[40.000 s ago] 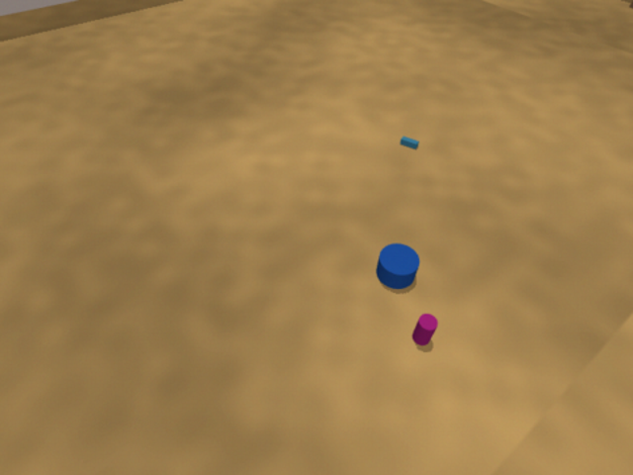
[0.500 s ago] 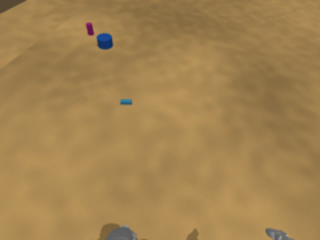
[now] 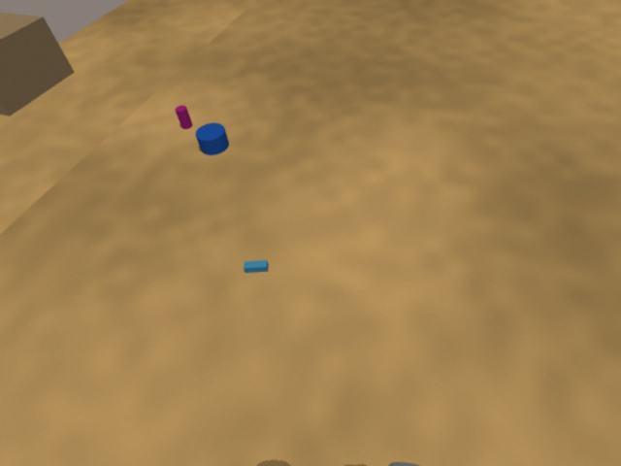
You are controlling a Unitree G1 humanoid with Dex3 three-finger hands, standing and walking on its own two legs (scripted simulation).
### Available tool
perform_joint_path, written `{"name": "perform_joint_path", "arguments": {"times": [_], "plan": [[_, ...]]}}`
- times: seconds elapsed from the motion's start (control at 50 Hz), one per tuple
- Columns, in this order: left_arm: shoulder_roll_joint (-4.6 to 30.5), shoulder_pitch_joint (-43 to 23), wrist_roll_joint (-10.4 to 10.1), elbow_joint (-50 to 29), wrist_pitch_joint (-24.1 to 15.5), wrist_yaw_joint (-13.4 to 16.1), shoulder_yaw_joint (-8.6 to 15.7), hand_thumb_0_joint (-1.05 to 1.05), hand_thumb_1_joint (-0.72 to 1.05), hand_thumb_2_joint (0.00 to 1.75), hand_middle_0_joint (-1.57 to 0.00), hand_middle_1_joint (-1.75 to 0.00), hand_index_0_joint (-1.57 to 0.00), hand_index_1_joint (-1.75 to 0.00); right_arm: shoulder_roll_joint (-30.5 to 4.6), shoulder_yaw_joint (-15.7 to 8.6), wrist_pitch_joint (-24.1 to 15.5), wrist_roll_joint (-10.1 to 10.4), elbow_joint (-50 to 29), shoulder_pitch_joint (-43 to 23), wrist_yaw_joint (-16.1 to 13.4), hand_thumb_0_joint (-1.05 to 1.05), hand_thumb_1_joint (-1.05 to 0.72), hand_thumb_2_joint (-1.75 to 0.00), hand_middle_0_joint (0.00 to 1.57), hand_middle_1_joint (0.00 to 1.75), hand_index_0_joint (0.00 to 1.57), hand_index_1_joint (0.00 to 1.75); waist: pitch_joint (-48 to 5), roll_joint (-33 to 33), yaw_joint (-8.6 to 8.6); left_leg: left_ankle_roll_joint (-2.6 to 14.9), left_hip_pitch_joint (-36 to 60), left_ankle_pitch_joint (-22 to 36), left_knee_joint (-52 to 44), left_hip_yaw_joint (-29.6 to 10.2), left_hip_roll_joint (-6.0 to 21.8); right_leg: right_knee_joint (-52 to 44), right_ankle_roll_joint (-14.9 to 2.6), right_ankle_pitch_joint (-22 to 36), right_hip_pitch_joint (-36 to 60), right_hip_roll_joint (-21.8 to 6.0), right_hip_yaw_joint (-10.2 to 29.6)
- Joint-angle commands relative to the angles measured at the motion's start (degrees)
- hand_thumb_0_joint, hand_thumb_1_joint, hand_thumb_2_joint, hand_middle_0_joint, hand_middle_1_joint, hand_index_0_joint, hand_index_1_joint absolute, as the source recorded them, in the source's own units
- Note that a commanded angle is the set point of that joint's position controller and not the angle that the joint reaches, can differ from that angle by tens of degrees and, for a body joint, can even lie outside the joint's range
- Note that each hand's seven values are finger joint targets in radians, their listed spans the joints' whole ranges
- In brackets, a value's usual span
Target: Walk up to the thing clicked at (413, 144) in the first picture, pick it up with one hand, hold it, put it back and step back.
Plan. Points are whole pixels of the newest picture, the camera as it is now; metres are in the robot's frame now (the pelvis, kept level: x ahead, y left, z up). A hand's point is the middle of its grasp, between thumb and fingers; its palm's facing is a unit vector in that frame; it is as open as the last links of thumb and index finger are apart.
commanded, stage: walk up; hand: left
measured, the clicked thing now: (256, 266) +0.92 +0.29 -0.74
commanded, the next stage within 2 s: none
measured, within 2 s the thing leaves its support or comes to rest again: neither
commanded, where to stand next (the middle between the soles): +0.55 +0.08 m, yaw -1 degrees
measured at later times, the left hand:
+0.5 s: hand (112, 410) +0.23 +0.34 -0.15, palm faces -0.03 -0.94 -0.33, open 7.4 cm
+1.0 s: hand (157, 282) +0.44 +0.31 -0.11, palm faces -0.05 -0.92 -0.40, open 7.4 cm
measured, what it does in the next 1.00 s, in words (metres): walks ahead: left foot, then right foot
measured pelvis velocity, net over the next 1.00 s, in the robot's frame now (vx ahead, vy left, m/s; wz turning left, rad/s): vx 0.35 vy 0.05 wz -0.02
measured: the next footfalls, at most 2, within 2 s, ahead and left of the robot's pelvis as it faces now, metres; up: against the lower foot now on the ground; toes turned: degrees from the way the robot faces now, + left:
left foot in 0.32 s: +0.28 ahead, +0.17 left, +0.00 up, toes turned +6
right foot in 0.82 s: +0.45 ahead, -0.07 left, +0.00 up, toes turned -5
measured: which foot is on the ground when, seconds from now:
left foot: up 0.00-0.30, down 0.32-0.86, up 0.88-1.00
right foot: down 0.00-0.36, up 0.38-0.80, down 0.82-1.00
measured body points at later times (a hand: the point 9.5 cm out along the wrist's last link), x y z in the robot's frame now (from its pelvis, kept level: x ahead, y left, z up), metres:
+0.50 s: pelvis +0.20 +0.07 +0.01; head +0.21 +0.10 +0.46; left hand +0.23 +0.39 -0.12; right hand +0.29 -0.25 -0.07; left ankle +0.24 +0.16 -0.72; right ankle +0.16 -0.09 -0.64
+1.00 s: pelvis +0.35 +0.05 +0.01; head +0.37 +0.02 +0.46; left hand +0.44 +0.36 -0.08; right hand +0.39 -0.26 -0.12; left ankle +0.34 +0.19 -0.66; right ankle +0.41 -0.06 -0.72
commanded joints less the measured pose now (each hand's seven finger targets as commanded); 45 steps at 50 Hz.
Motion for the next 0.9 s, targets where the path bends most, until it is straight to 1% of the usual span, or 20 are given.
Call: {"name": "perform_joint_path", "arguments": {"times": [0.0, 0.06, 0.12, 0.24, 0.3, 0.32, 0.34, 0.36, 0.38, 0.42, 0.46, 0.54, 0.66, 0.74, 0.78, 0.8, 0.82, 0.84, 0.86, 0.88], "plan": [[16.6, 2.6, -0.5, -2.9, -1.5, 2.1, 4.6, 0.0, 0.9, 0.9, -0.2, -0.3, -0.2, -0.3, -10.1, -3.0, -1.9, 0.7, -4.3, 2.1, -0.1, 0.0, -0.9, -0.9, 0.2, 0.3, 0.2, 0.3, -1.5, -13.2, -0.55, 0.5, -13.7, 7.4, -1.0, -5.2, 3.3, -22.1, -8.96, 5.8, 9.4, -12.1, 17.1], [15.6, 3.5, -0.1, -4.2, -2.0, 2.2, 4.2, 0.0, 0.9, 0.9, -0.2, -0.3, -0.2, -0.3, -9.3, -3.3, -1.1, 0.0, -4.2, 1.7, 0.7, 0.0, -0.9, -0.9, 0.2, 0.3, 0.2, 0.3, -2.2, -12.2, -0.49, -1.19, -14.1, 11.1, -7.4, -3.7, 2.4, -22.4, -10.37, 9.8, 10.5, -10.8, 11.5], [16.6, 3.8, 0.3, -5.0, -2.1, 2.0, 4.7, 0.0, 0.9, 0.9, -0.2, -0.3, -0.2, -0.3, -9.2, -3.5, -1.0, -0.8, -5.8, -3.3, 1.5, 0.0, -0.9, -0.9, 0.2, 0.3, 0.2, 0.3, -0.3, -11.0, 0.65, -2.55, -14.8, 12.5, -16.6, -2.1, 3.7, -24.4, -11.59, 2.4, 9.0, -12.1, 9.7], [18.1, 4.4, 0.5, -5.1, -1.8, 1.8, 4.7, 0.0, 0.9, 0.9, -0.2, -0.3, -0.2, -0.3, -8.7, -4.0, -2.2, -1.2, -7.0, -8.3, 2.5, 0.0, -0.9, -0.9, 0.2, 0.3, 0.2, 0.3, -1.8, -10.3, 1.25, -0.8, -4.6, 17.5, -29.8, 2.4, 4.6, -19.5, -9.51, 2.3, 7.4, -13.0, 7.4], [16.9, 2.8, 0.6, -5.5, -1.1, 1.9, 4.0, 0.0, 0.9, 0.9, -0.2, -0.3, -0.2, -0.3, -11.0, -5.2, -2.7, -1.6, -3.9, 0.9, 1.9, 0.0, -0.9, -0.9, 0.2, 0.3, 0.2, 0.3, -5.3, -3.6, -4.55, 0.98, 10.9, 15.6, -33.7, 4.4, 1.9, -5.3, -7.09, 9.5, 2.1, -10.2, 3.9], [13.5, 5.0, 0.5, -5.4, -0.9, 2.1, 2.7, 0.0, 0.9, 0.9, -0.2, -0.3, -0.2, -0.3, -13.9, -6.3, -3.3, -2.3, -1.9, 8.1, 1.1, 0.0, -0.9, -0.9, 0.2, 0.3, 0.2, 0.3, -9.5, 5.3, -7.37, 3.16, 19.3, 7.6, -37.2, -1.4, 4.2, 11.8, -5.21, 10.6, -2.5, -5.7, 0.3], [8.0, 9.4, -0.1, -5.9, -0.6, 1.8, 1.3, 0.0, 0.9, 0.9, -0.2, -0.3, -0.2, -0.3, -18.9, -7.4, -3.6, -2.5, -3.0, 9.0, 0.4, 0.0, -0.9, -0.9, 0.2, 0.3, 0.2, 0.3, -10.4, 19.5, -5.76, 7.36, 26.8, 1.9, -43.5, -25.0, 17.6, 25.8, -1.63, -13.3, -17.1, 2.9, -0.3], [13.5, 9.5, -0.2, -4.3, 0.2, 2.7, 2.5, 0.0, 0.9, 0.9, -0.2, -0.3, -0.2, -0.3, -19.6, -7.5, -3.7, -0.7, -4.7, 6.8, 0.2, 0.0, -0.9, -0.9, 0.2, 0.3, 0.2, 0.3, -10.4, 11.0, -5.65, 11.93, 23.7, -2.8, -50.0, -37.8, 23.8, 30.6, -2.12, -17.2, -19.2, 3.9, 4.3], [16.3, 6.9, 0.4, -3.7, 0.4, 3.1, 2.7, 0.0, 0.9, 0.9, -0.2, -0.3, -0.2, -0.3, -19.1, -7.5, -3.3, 0.3, -4.6, 4.7, 0.1, 0.0, -0.9, -0.9, 0.2, 0.3, 0.2, 0.3, -6.1, 7.8, -5.15, 13.78, 18.1, -3.2, -50.4, -36.7, 24.5, 33.3, -2.49, -16.0, -19.6, 1.0, 7.6], [15.1, 6.3, -0.5, -2.6, 0.3, 2.5, 2.3, 0.0, 0.9, 0.9, -0.2, -0.3, -0.2, -0.3, -14.5, -5.4, -3.5, 0.2, -5.9, 0.2, -0.6, 0.0, -0.9, -0.9, 0.2, 0.3, 0.2, 0.3, -1.2, 2.2, -3.0, 8.86, 9.8, 13.9, -49.2, -18.8, 17.8, 30.0, -2.03, -7.8, -15.6, -0.6, 11.5], [13.4, 8.6, -1.1, -1.3, 0.8, 1.9, 2.3, 0.0, 0.9, 0.9, -0.2, -0.3, -0.2, -0.3, -12.4, -4.2, -4.3, 0.4, -5.7, -0.1, -0.7, 0.0, -0.9, -0.9, 0.2, 0.3, 0.2, 0.3, -0.1, 3.4, -0.99, 5.78, 6.2, 25.2, -49.0, -9.3, 14.0, 25.6, -1.31, -4.4, -11.3, -1.5, 10.2], [12.0, 6.6, -0.3, -2.3, 1.4, 1.0, 2.2, 0.0, 0.9, 0.9, -0.2, -0.3, -0.2, -0.3, -12.3, -4.4, -4.5, -0.1, -6.9, -0.1, -0.9, 0.0, -0.9, -0.9, 0.2, 0.3, 0.2, 0.3, -1.4, 4.9, -1.71, 9.92, 9.2, 26.0, -49.5, -4.6, 13.8, 17.2, 1.02, -1.0, -11.5, -1.8, 7.1], [11.3, -0.9, 0.5, -4.5, 1.5, 0.1, 2.3, 0.0, 0.9, 0.9, -0.2, -0.3, -0.2, -0.3, -13.6, -4.9, -4.1, -0.4, -7.2, 2.0, -0.9, 0.0, -0.9, -0.9, 0.2, 0.3, 0.2, 0.3, 0.6, 2.8, -3.44, 9.63, 9.8, 24.0, -50.0, -2.8, 14.0, 4.3, 0.73, 3.3, -10.6, -2.5, 3.6], [10.6, -0.6, 0.5, -4.1, 0.3, 0.2, 2.6, 0.0, 0.9, 0.9, -0.2, -0.3, -0.2, -0.3, -12.7, -4.4, -3.3, -0.6, -8.2, 1.0, -0.7, 0.0, -0.9, -0.9, 0.2, 0.3, 0.2, 0.3, -2.3, 1.1, -2.39, 8.84, 8.4, 30.2, -41.6, -0.2, 12.6, -4.7, -0.35, 4.9, -0.3, 0.7, 0.8], [11.9, 5.5, 0.7, -2.2, -0.2, 1.0, 3.3, 0.0, 0.9, 0.9, -0.2, -0.3, -0.2, -0.3, -11.5, -3.8, -2.9, 0.0, -9.0, 1.0, -0.8, 0.0, -0.9, -0.9, 0.2, 0.3, 0.2, 0.3, -6.4, -3.6, 0.84, 6.28, 5.7, 31.4, -30.7, 2.4, 10.0, -10.9, -1.47, 6.8, 11.9, 3.0, -0.3], [14.3, 10.1, 0.9, -1.2, -0.7, 1.7, 4.4, 0.0, 0.9, 0.9, -0.2, -0.3, -0.2, -0.3, -8.8, -2.8, -3.0, 0.2, -9.4, 2.3, -0.7, 0.0, -0.9, -0.9, 0.2, 0.3, 0.2, 0.3, -9.8, -9.5, 3.29, 4.38, 0.4, 26.8, -20.1, 4.4, 6.9, -12.2, -3.25, 5.4, 20.6, 0.0, 4.4], [19.5, 12.9, 1.0, -1.7, -1.0, 2.3, 6.1, 0.0, 0.9, 0.9, -0.2, -0.3, -0.2, -0.3, -5.4, -1.5, -3.1, 0.2, -10.3, 5.2, -0.6, 0.0, -0.9, -0.9, 0.2, 0.3, 0.2, 0.3, -13.2, -21.5, 3.65, 1.77, -10.7, 7.2, -7.1, 6.3, 1.4, -15.3, -7.17, 0.3, 28.6, -13.6, 25.5], [20.5, 11.0, 0.4, -3.0, -0.9, 2.5, 5.8, 0.0, 0.9, 0.9, -0.2, -0.3, -0.2, -0.3, -8.6, -2.0, -2.1, 0.0, -8.8, 5.7, -0.9, 0.0, -0.9, -0.9, 0.2, 0.3, 0.2, 0.3, -9.6, -16.3, 3.38, 0.78, -17.9, -3.7, -2.9, 2.4, -1.3, -21.5, -11.99, -7.1, 26.5, -20.9, 39.2], [21.0, 8.3, -0.2, -3.3, -0.5, 2.5, 5.7, 0.0, 0.9, 0.9, -0.2, -0.3, -0.2, -0.3, -12.6, -3.2, -1.6, -0.6, -7.9, 4.1, -1.4, 0.0, -0.9, -0.9, 0.2, 0.3, 0.2, 0.3, -7.0, -13.5, 3.05, 0.68, -18.1, -6.5, 0.2, -0.2, 1.6, -21.7, -16.22, -11.1, 21.5, -23.3, 41.9], [19.2, 6.8, -0.5, -3.7, -0.4, 2.5, 5.3, 0.0, 0.9, 0.9, -0.2, -0.3, -0.2, -0.3, -12.8, -3.4, -1.5, -0.7, -7.2, 2.4, -1.6, 0.0, -0.9, -0.9, 0.2, 0.3, 0.2, 0.3, -3.4, -10.5, 2.59, 0.43, -18.6, -4.9, 0.4, -2.5, 3.1, -22.7, -15.51, -11.2, 16.3, -20.9, 36.9]]}}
